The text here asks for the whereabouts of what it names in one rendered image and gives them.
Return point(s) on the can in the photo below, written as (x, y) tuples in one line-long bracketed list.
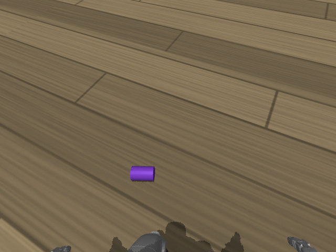
[(142, 173)]

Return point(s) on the right robot hand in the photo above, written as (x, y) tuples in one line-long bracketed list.
[(300, 245)]

